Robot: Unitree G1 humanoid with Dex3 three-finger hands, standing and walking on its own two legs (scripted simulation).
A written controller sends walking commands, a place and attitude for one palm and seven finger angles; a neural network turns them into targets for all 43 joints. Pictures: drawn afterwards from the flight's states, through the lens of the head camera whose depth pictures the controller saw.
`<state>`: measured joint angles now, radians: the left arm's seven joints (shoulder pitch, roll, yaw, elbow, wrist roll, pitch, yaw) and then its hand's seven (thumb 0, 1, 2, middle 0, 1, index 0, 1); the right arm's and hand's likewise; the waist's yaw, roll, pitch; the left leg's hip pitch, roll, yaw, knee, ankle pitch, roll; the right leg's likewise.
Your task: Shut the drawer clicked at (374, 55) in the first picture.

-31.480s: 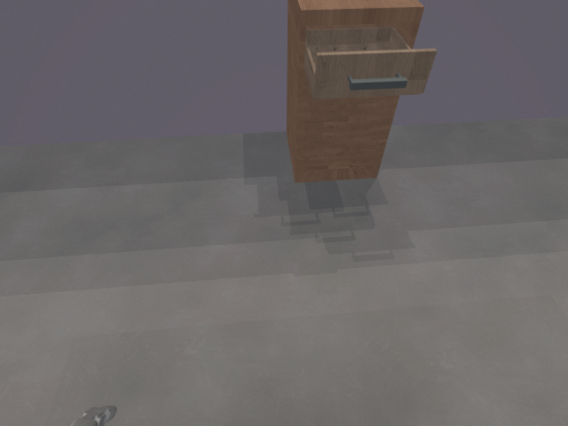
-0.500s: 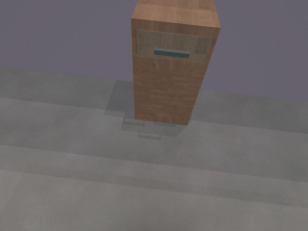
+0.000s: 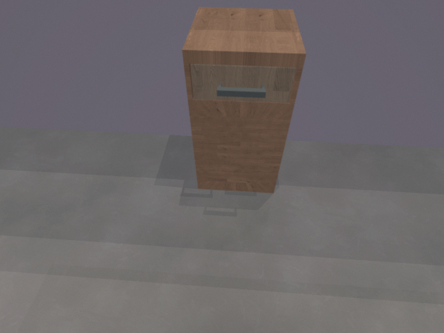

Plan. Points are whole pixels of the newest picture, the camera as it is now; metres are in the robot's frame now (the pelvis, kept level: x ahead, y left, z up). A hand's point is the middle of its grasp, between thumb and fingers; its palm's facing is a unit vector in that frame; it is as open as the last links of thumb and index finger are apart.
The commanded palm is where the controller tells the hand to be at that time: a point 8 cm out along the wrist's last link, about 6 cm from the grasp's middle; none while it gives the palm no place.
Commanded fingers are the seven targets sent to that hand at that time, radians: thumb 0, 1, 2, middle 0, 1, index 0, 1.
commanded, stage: let the arm hang, fingers relaxed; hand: left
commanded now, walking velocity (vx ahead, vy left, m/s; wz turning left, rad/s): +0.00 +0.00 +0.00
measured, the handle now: (241, 89) +0.96 -0.02 -0.08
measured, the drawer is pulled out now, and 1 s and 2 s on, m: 0.00 0.00 0.00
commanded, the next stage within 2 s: look to check the result in 0.20 s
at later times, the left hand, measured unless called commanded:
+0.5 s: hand out of the picture +0.01 +0.15 -0.17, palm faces +0.04 -0.98 -0.18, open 7.4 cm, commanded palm none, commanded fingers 0.00 0.90 0.90 -0.20 -0.30 -0.20 -0.30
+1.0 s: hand out of the picture +0.03 +0.15 -0.17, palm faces +0.04 -0.98 -0.20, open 7.4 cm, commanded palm none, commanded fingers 0.00 0.90 0.90 -0.20 -0.30 -0.20 -0.30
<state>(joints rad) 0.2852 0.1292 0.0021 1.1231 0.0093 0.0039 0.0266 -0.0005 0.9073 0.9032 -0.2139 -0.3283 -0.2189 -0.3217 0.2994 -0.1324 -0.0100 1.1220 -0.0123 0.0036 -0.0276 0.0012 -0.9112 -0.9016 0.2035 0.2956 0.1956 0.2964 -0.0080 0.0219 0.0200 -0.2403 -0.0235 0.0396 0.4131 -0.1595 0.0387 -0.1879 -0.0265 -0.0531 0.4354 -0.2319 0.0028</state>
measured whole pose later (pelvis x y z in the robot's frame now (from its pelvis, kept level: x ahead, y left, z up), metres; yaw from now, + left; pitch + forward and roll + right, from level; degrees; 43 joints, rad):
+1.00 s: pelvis +0.03 -0.02 +0.00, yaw +0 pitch -1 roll +0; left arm 0.26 0.14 0.02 1.14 0.00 -0.01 0.03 0.00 0.91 0.90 -0.20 -0.30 -0.20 -0.30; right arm 0.26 -0.14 -0.02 1.15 -0.01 -0.01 -0.04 0.00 -0.91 -0.90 0.20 0.30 0.19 0.30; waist -0.01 0.02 0.05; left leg -0.18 0.01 0.02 0.40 -0.20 0.00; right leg -0.12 0.01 -0.06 0.39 -0.26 -0.03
